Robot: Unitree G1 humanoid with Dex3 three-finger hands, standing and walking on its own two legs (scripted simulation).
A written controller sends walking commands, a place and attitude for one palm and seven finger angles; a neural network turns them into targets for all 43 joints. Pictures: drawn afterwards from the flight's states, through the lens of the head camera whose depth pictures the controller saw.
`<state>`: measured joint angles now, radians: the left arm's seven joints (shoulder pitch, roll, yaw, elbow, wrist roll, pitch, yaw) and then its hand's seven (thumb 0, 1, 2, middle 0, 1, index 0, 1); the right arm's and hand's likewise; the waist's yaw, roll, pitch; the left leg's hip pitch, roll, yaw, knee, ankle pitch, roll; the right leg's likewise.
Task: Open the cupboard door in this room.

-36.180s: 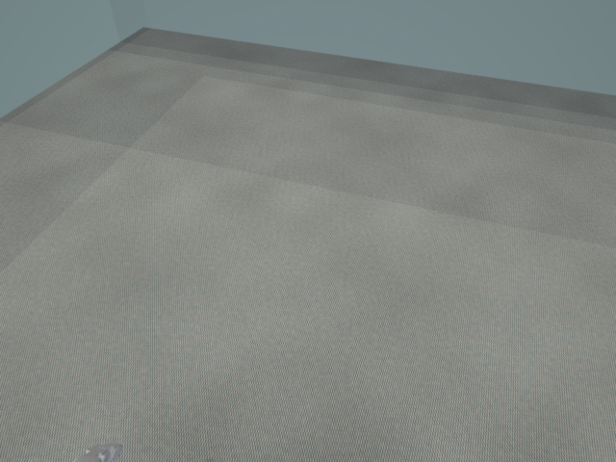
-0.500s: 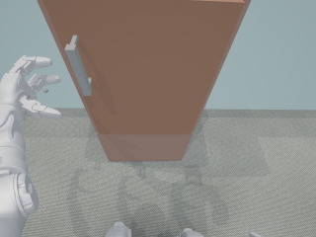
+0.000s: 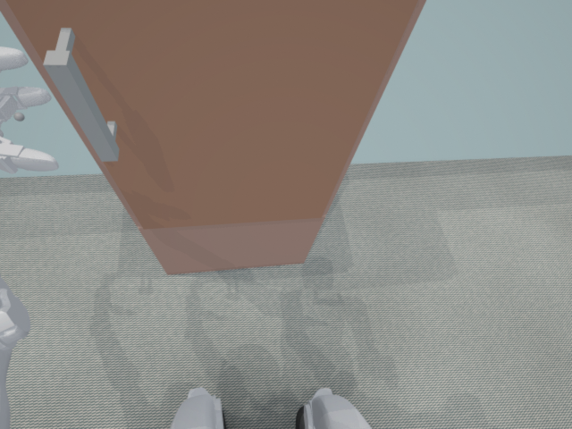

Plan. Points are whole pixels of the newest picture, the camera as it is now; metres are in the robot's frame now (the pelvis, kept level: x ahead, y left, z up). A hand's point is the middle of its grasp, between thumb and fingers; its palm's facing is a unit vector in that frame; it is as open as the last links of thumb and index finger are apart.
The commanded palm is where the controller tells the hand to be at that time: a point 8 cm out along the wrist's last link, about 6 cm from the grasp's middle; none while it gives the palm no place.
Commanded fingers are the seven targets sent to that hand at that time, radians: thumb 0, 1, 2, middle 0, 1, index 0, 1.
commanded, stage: move the hooked fingers beside the handle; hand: left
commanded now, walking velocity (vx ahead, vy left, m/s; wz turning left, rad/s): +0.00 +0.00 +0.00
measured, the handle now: (90, 102) +0.51 +0.21 +0.11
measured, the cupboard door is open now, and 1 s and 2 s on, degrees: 0 0 0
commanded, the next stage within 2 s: slide the fingers in behind the handle in 0.66 s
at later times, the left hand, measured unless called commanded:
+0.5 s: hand (7, 139) +0.45 +0.29 +0.11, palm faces +0.05 -1.00 +0.01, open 14.0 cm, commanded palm +0.44 +0.33 +0.11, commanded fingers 0.00 -0.50 0.30 -0.30 -1.20 -0.30 -1.20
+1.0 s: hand (25, 132) +0.46 +0.28 +0.11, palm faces +0.02 -1.00 +0.02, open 14.0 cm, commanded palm +0.44 +0.32 +0.11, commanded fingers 0.00 -0.50 0.30 -0.30 -1.20 -0.30 -1.20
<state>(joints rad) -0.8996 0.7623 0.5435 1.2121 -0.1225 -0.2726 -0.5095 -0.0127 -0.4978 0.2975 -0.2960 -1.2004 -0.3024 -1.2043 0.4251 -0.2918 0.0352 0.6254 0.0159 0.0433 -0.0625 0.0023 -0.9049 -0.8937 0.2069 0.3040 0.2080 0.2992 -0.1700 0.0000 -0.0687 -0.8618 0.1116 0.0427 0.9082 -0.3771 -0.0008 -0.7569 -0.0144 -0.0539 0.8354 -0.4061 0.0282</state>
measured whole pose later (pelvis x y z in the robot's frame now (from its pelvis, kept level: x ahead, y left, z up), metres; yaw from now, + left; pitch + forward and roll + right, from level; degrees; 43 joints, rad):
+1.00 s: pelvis -0.01 +0.00 +0.00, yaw +1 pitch +17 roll -3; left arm -0.86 0.68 0.48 1.17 -0.16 -0.29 -0.49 -0.01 -0.50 0.30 -0.30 -1.20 -0.30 -1.20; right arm 0.42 -0.29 0.04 0.64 0.02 0.05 -0.06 0.00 -0.91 -0.89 0.21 0.30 0.21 0.30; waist -0.15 0.01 -0.08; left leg -0.86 0.11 0.03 0.93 -0.37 0.00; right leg -0.75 -0.02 -0.07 0.85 -0.41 0.03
